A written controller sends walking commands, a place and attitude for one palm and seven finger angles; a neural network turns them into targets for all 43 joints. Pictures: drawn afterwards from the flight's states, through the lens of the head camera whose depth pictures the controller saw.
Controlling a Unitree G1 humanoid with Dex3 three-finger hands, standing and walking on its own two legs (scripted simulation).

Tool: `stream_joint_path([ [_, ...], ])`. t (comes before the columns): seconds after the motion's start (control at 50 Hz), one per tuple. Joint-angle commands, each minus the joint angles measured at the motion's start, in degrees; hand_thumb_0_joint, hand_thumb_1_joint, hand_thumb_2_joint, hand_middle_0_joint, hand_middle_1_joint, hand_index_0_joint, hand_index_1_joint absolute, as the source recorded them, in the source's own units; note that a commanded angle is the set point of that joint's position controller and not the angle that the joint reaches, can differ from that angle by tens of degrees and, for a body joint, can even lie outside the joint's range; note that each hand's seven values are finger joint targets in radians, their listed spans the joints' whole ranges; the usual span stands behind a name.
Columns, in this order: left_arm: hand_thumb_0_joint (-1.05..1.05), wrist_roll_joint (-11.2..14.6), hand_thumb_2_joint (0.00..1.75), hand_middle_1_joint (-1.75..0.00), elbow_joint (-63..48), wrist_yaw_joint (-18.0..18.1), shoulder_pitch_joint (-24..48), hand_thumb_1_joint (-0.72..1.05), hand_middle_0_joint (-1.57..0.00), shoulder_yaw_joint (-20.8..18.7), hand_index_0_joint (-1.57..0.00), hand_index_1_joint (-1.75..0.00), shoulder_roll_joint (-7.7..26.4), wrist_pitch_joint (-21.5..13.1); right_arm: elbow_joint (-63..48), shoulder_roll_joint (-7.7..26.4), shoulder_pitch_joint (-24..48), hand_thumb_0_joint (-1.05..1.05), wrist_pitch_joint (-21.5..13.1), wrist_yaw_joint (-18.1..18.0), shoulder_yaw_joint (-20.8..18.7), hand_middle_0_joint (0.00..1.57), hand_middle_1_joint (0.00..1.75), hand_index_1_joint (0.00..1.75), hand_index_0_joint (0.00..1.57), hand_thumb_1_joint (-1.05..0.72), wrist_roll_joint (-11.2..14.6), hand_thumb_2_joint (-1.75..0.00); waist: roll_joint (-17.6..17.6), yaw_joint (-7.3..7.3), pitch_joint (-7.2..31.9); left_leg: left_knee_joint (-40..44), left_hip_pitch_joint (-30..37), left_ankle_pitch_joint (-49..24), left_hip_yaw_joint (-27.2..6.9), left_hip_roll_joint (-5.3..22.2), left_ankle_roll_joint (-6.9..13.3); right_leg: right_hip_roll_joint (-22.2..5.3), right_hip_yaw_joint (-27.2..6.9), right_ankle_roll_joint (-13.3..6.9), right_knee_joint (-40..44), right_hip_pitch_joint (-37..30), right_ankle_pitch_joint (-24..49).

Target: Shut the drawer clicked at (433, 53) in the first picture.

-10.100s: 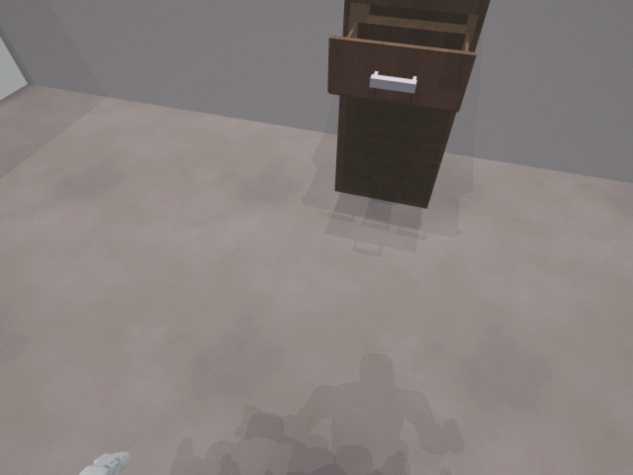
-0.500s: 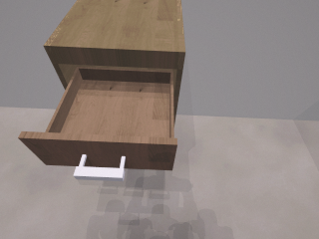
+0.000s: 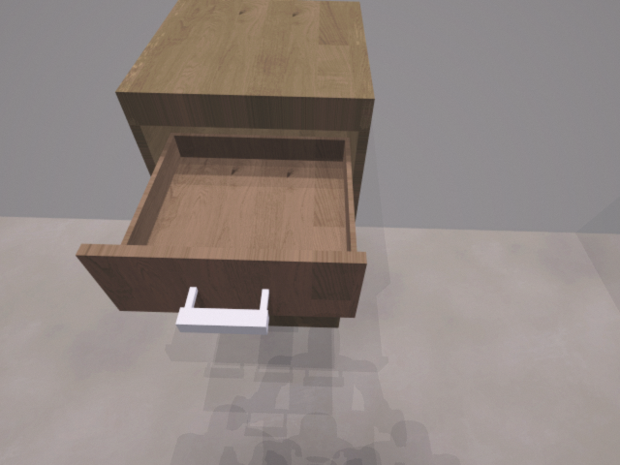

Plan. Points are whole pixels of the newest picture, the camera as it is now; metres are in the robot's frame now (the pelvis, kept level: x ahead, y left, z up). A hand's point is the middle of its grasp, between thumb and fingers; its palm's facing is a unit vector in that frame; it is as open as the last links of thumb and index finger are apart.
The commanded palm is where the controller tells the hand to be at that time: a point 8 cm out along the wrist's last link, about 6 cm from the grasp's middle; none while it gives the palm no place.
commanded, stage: come to a stop and stand still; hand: left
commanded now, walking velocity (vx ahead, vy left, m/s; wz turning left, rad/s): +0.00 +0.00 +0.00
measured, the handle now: (226, 307) +0.33 +0.14 -0.02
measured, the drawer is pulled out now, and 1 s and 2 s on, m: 0.30 0.30 0.30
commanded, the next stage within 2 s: look again from close up in 0.32 s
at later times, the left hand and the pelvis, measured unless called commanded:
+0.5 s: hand out of the picture +0.00 +0.19 -0.17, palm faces -0.01 -0.98 -0.22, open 7.4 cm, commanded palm none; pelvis +0.00 +0.01 +0.00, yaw +0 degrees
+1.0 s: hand out of the picture +0.01 +0.17 -0.17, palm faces +0.00 -0.98 -0.21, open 7.4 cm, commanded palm none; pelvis +0.00 +0.00 +0.01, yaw -1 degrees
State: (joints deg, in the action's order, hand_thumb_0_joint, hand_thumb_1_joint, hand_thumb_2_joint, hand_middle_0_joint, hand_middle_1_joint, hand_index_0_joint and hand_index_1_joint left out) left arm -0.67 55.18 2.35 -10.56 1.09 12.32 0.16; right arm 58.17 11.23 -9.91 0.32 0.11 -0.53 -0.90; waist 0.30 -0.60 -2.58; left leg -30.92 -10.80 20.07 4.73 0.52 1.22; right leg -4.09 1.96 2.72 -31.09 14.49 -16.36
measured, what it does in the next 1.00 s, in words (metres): stands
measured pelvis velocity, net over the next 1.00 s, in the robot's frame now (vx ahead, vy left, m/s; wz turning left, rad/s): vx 0.00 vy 0.00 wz -0.01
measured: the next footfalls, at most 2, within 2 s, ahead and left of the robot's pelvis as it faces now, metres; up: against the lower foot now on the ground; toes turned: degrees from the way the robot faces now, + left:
none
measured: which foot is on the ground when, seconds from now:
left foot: down 0.00-1.00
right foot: down 0.00-1.00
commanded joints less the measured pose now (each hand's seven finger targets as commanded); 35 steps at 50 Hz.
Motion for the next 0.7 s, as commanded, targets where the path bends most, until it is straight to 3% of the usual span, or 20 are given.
stream_joint_path([
  [0.0, 0.00, -0.04, 0.90, -0.30, -2.19, 0.62, -3.13, 0.90, -0.20, -1.57, -0.20, -0.30, 6.68, -0.59, -2.21, 7.11, -1.51, 0.00, -0.99, -0.45, -1.49, 0.20, 0.30, 0.30, 0.20, -0.90, -0.09, -0.90, 0.70, 0.68, 2.65, 7.07, 0.77, -18.32, -6.97, 5.68, 0.63, -2.48, -2.45, -2.56, 4.13, -1.58, 8.79],
  [0.1, 0.00, -0.02, 0.90, -0.30, -0.87, 0.75, -4.30, 0.90, -0.20, -1.56, -0.20, -0.30, 5.97, -0.66, -0.46, 6.69, -2.76, 0.00, -1.25, -0.70, -1.43, 0.20, 0.30, 0.30, 0.20, -0.90, 0.09, -0.90, 0.98, 0.50, 3.08, 7.32, 2.45, -22.32, -6.78, 5.82, 0.76, -2.63, -2.15, -2.49, 3.95, -2.56, 11.40],
  [0.28, 0.00, 0.00, 0.90, -0.30, 2.50, 0.76, -6.61, 0.90, -0.20, -1.43, -0.20, -0.30, 5.02, -0.72, 2.67, 5.75, -4.91, 0.00, -1.51, -1.09, -1.20, 0.20, 0.30, 0.30, 0.20, -0.90, 0.47, -0.90, 0.61, 0.37, 1.21, 8.71, 3.59, -22.81, -6.47, 5.69, 0.92, -2.95, -1.94, -2.52, 5.26, -3.02, 12.48],
  [0.36, 0.00, -0.04, 0.90, -0.30, 3.79, 0.85, -7.74, 0.90, -0.20, -1.33, -0.20, -0.30, 4.09, -0.65, 3.89, 5.08, -5.42, 0.00, -1.41, -1.21, -1.07, 0.20, 0.30, 0.30, 0.20, -0.90, 0.57, -0.90, -0.22, 0.41, -0.57, 9.32, 2.96, -19.70, -6.17, 5.59, 0.87, -3.19, -2.16, -2.45, 6.19, -2.49, 11.09],
  [0.42, 0.00, -0.06, 0.90, -0.30, 4.31, 0.83, -8.31, 0.90, -0.20, -1.37, -0.20, -0.30, 3.68, -0.61, 4.50, 4.83, -5.97, 0.00, -1.53, -1.27, -1.10, 0.20, 0.30, 0.30, 0.20, -0.90, 0.61, -0.90, 0.82, 0.55, -0.46, 9.89, 3.17, -19.50, -6.15, 5.72, 0.99, -3.04, -1.99, -2.46, 6.18, -2.57, 10.56],
  [0.48, 0.00, -0.08, 0.90, -0.30, 4.78, 0.80, -8.83, 0.90, -0.20, -1.38, -0.20, -0.30, 3.69, -0.79, 5.06, 4.58, -6.55, 0.00, -1.62, -1.30, -1.19, 0.20, 0.30, 0.30, 0.20, -0.90, 0.69, -0.90, -0.80, 0.47, 0.21, 9.62, 3.93, -20.44, -6.12, 5.64, 1.17, -3.19, -2.14, -2.58, 6.32, -2.82, 12.20],
  [0.58, 0.00, -0.08, 0.90, -0.30, 5.26, 0.88, -9.50, 0.90, -0.20, -1.44, -0.20, -0.30, 3.33, -0.93, 5.83, 4.02, -6.93, 0.00, -1.68, -1.40, -1.20, 0.20, 0.30, 0.30, 0.20, -0.90, 0.71, -0.90, -0.41, 0.55, 0.42, 9.43, 4.52, -21.40, -5.93, 5.58, 1.09, -3.41, -2.38, -2.77, 6.35, -2.91, 13.55],
  [0.68, 0.00, -0.16, 0.90, -0.30, 5.46, 0.90, -9.52, 0.90, -0.20, -1.59, -0.20, -0.30, 3.01, -0.84, 6.35, 3.35, -7.25, 0.00, -1.65, -1.47, -1.19, 0.20, 0.30, 0.30, 0.20, -0.90, 0.77, -0.90, -0.33, 0.62, -1.13, 10.04, 3.51, -19.97, -5.84, 5.59, 0.98, -3.37, -2.48, -2.81, 6.74, -2.59, 12.82],
])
